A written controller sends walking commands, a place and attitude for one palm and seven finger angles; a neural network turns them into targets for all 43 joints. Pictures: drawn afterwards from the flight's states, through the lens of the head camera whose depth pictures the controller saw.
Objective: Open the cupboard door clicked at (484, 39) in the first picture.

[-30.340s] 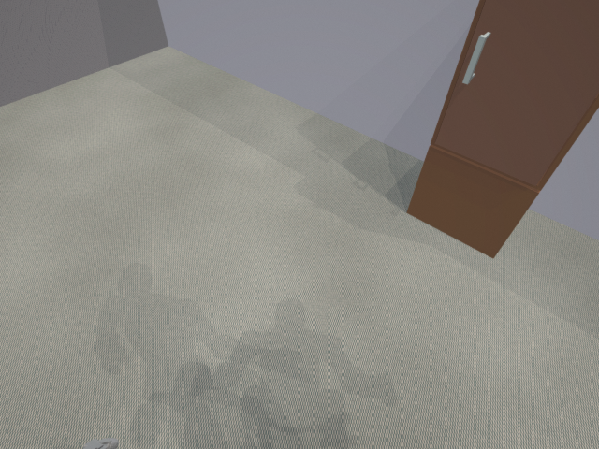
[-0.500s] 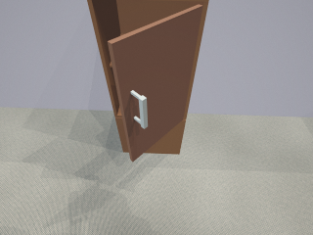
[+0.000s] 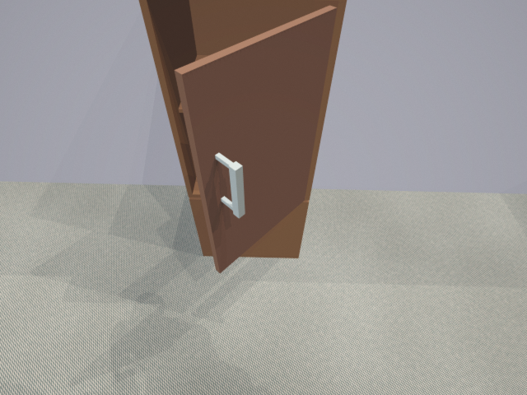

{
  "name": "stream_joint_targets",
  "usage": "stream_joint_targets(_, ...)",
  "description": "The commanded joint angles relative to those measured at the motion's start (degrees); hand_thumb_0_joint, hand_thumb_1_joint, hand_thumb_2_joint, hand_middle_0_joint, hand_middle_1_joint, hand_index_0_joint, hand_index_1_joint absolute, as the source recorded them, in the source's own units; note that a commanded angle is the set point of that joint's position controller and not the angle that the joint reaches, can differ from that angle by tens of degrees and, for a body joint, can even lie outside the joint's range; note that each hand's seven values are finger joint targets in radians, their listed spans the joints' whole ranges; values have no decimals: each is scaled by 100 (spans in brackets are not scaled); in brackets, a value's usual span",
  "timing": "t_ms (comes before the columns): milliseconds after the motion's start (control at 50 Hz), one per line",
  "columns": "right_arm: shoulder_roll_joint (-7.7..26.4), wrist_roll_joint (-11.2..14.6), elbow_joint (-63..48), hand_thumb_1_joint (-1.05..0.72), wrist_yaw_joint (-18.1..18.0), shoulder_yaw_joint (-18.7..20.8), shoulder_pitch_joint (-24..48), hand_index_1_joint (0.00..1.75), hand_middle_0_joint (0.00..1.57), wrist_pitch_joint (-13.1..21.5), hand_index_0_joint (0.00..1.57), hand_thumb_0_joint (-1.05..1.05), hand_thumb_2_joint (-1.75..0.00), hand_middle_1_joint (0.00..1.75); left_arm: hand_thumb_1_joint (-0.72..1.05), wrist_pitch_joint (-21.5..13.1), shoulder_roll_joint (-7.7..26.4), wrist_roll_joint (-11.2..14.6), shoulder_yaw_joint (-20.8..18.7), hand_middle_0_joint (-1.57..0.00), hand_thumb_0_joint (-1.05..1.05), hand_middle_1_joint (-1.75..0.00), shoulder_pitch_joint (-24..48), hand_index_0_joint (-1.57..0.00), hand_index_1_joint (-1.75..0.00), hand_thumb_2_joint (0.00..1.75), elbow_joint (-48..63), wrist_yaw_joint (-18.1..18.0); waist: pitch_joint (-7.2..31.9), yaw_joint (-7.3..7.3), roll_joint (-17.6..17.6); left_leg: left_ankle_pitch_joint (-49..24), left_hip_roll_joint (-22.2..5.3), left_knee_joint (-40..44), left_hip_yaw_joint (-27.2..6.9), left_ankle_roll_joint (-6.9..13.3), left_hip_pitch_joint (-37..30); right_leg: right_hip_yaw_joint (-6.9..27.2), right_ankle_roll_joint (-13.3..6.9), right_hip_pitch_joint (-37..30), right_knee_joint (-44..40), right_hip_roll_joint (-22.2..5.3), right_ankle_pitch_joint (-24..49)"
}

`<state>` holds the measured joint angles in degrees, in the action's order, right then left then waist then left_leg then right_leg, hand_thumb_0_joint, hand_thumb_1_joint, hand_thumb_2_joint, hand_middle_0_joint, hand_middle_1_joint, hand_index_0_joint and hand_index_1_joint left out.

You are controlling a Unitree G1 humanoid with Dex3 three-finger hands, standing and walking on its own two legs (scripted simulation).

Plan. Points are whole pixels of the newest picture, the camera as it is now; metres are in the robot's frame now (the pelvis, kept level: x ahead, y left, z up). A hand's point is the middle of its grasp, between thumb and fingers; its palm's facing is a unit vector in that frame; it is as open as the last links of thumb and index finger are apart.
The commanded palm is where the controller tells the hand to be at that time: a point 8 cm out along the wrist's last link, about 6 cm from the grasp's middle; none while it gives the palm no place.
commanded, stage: walk to a spot facing it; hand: left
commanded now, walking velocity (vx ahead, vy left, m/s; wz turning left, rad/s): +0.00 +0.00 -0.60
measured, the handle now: (230, 186) +0.49 +0.10 +0.00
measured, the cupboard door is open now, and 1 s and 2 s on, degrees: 47 47 47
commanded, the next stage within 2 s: none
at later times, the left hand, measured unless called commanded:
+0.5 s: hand out of the picture +0.09 +0.17 -0.16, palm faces -0.20 -0.93 -0.32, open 7.4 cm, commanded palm none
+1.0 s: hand (202, 388) +0.17 +0.12 -0.17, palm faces -0.47 -0.86 -0.21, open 7.4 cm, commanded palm none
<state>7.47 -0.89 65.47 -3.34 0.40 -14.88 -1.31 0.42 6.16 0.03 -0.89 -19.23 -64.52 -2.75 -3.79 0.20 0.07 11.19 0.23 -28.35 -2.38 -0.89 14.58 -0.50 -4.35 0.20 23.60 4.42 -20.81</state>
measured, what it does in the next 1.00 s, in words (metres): steps on the spot, turning right: left foot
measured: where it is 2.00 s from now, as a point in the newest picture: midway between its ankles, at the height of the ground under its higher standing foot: outside the picture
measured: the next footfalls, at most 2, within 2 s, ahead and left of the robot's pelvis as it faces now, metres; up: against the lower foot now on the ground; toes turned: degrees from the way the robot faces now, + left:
left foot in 0.86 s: +0.11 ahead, +0.08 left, +0.00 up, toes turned -28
right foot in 1.16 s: -0.04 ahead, -0.16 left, +0.00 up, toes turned -43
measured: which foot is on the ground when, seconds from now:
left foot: down 0.00-0.42, up 0.44-0.84, down 0.86-1.00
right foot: down 0.00-0.84, up 0.86-1.00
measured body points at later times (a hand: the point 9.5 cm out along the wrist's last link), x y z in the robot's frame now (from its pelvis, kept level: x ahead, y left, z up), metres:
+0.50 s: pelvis -0.02 -0.03 -0.01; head +0.01 -0.07 +0.43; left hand +0.10 +0.22 -0.14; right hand -0.04 -0.28 -0.18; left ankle +0.02 +0.12 -0.70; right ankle -0.06 -0.10 -0.74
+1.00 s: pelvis +0.00 -0.02 +0.00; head +0.06 -0.04 +0.44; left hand +0.19 +0.17 -0.16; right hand -0.04 -0.28 -0.14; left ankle +0.07 +0.10 -0.74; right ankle -0.09 -0.10 -0.67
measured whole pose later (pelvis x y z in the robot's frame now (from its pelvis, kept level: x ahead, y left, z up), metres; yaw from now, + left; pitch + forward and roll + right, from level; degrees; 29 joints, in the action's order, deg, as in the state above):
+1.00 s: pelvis +0.00 -0.02 +0.00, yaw -33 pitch +1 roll +0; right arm 10.2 -1.9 49.2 -2.4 0.9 -9.2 -0.7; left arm 3.8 14.0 -1.2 -5.4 -10.9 -52.2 1.6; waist -6.3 2.1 1.9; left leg 17.1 -4.4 -32.0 3.1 -1.7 15.9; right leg 0.2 2.0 26.8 61.6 1.3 -28.3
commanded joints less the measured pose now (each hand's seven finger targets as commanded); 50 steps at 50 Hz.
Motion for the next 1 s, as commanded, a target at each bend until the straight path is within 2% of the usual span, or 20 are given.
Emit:
stream_joint_targets(0,642,-19,-264,-90,-77,199,-334,30,20,-35,20,0,-90,30,90,87,791,-58,-287,-20,0,-30,-450,-20,-30,90,198,3,-369,-34,243,-611,-479,-245,105,259,-69,901,130,951,-320,-1012,2301)
stream_joint_targets(120,764,-34,-567,-90,-98,326,-297,30,20,-10,20,0,-90,30,90,147,923,-84,-428,-20,0,-30,-152,-20,-30,90,501,85,-141,-118,-84,-600,-745,-269,102,256,-247,1168,-52,1332,231,-853,2284)
stream_joint_targets(160,990,-57,-646,-90,-118,382,-410,30,20,20,20,0,-90,30,90,169,841,-81,-446,-20,0,-30,-83,-20,-30,90,618,120,-44,-128,-699,-609,-1287,241,-561,581,-552,859,96,1820,785,-411,1375)
stream_joint_targets(200,1237,-95,-717,-90,-113,448,-573,30,20,60,20,0,-90,30,90,194,739,-81,-458,-20,0,-30,74,-20,-30,90,774,186,100,-153,-1440,-293,-2204,1130,-1490,1148,-590,288,227,2290,2299,-100,-751)
stream_joint_targets(240,1289,-105,-890,-90,-95,436,-426,30,20,96,20,0,-90,30,90,218,702,-107,-462,-20,0,-30,344,-20,-30,90,943,272,261,-102,-905,267,-2470,1407,-1409,1327,-303,291,252,2291,3287,-461,-1342)
stream_joint_targets(360,1429,-113,-1219,-90,17,497,298,30,20,37,20,0,-90,30,90,200,811,-107,-508,-20,0,-30,-189,-20,-30,90,954,364,417,334,-505,158,-1712,223,412,525,587,-283,343,905,954,-454,200)
stream_joint_targets(380,1243,-68,-1316,-90,53,489,361,30,20,-10,20,0,-90,30,90,165,1102,-143,-548,-20,0,-30,-320,-20,-30,90,930,326,170,410,359,799,-1189,-642,851,192,1046,242,274,726,-50,-735,549)
stream_joint_targets(400,805,-28,-1515,-90,121,431,377,30,20,-28,20,0,-90,30,90,106,1823,-210,-661,-20,0,-30,-189,-20,-30,90,1021,243,45,373,2119,1995,-348,-2201,1319,-211,2026,2588,-294,675,-987,-2234,849)
stream_joint_targets(420,1017,-47,-1645,-90,157,461,774,30,20,-42,20,0,-90,30,90,116,2014,-142,-660,-20,0,-30,-173,-20,-30,90,1119,220,-5,556,1426,2295,-372,-3077,579,-124,1999,2731,-720,1065,-864,-2536,1361)
stream_joint_targets(460,984,-36,-1605,-90,134,488,848,30,20,-76,20,0,-90,30,90,89,1711,-152,-624,-20,0,-30,387,-20,-30,90,1226,152,-102,221,1042,1678,-469,-3710,170,-121,2208,2460,-763,1027,-476,-2049,2081)
stream_joint_targets(540,849,1,-1606,-90,126,427,818,30,20,-30,20,0,-90,30,90,14,1543,-134,-589,-20,0,-30,259,-20,-30,90,1241,97,526,187,597,1367,-349,-3283,251,-217,1987,1814,-665,16,199,-1661,4504)
stream_joint_targets(700,844,60,-1891,-90,89,397,1108,30,20,-8,20,0,-90,30,90,57,1678,-169,-657,-20,0,-30,221,-20,-30,90,1403,104,414,213,620,1427,-138,-2223,144,-167,1421,2397,-816,383,143,-1627,4244)
stream_joint_targets(780,895,75,-1778,-90,52,388,402,30,20,75,20,0,-90,30,90,89,1605,-122,-643,-20,0,-30,651,-20,-30,90,1540,152,582,-176,466,471,-63,-257,138,-90,-109,2287,-373,1243,578,-1147,3682)
stream_joint_targets(800,1137,40,-1699,-90,23,415,51,30,20,134,20,0,-90,30,90,98,1434,-79,-605,-20,0,-30,706,-20,-30,90,1616,175,745,-319,-58,-64,-606,527,-318,98,-1050,1928,-72,2002,1005,-729,2672)
stream_joint_targets(820,1722,-53,-1730,-90,3,508,-115,30,20,186,20,0,-90,30,90,107,1114,-33,-539,-20,0,-30,514,-20,-30,90,1726,248,914,-266,-1643,-1094,-2141,888,-1951,774,-1783,1009,341,3087,2150,70,-123)
stream_joint_targets(840,1821,-48,-1845,-90,-12,500,-185,30,20,143,20,0,-90,30,90,57,1183,-100,-505,-20,0,-30,625,-20,-30,90,1853,283,714,-241,-1503,-1579,-2950,994,-2357,1346,-1290,439,547,3209,3332,-117,-1657)
stream_joint_targets(860,1740,-111,-1870,-90,-18,445,-140,30,20,148,20,0,-90,30,90,92,1254,-170,-543,-20,0,-30,749,-20,-30,90,1830,333,550,-262,-1016,-1177,-2789,1142,-2219,1412,-736,460,618,3202,4097,-235,-1556)
stream_joint_targets(900,1487,-118,-1969,-90,-7,362,301,30,20,153,20,0,-90,30,90,132,1214,-161,-583,-20,0,-30,860,-20,-30,90,1752,431,246,-13,-1339,-1540,-2117,980,-1122,1108,-346,350,702,3259,4544,-515,-914)
stream_joint_targets(940,1422,-121,-2010,-90,0,351,385,30,20,154,20,0,-90,30,90,176,1069,-130,-523,-20,0,-30,902,-20,-30,90,1769,495,383,22,-1100,-2134,-1755,744,-241,900,-497,19,735,3059,3996,-589,-728)
stream_joint_targets(980,1485,-132,-1908,-90,12,398,131,30,20,150,20,0,-90,30,90,181,965,-114,-450,-20,0,-30,1034,-20,-30,90,1820,513,612,-96,-1175,-2664,-1679,488,145,849,-792,-213,708,2704,3016,-565,-736)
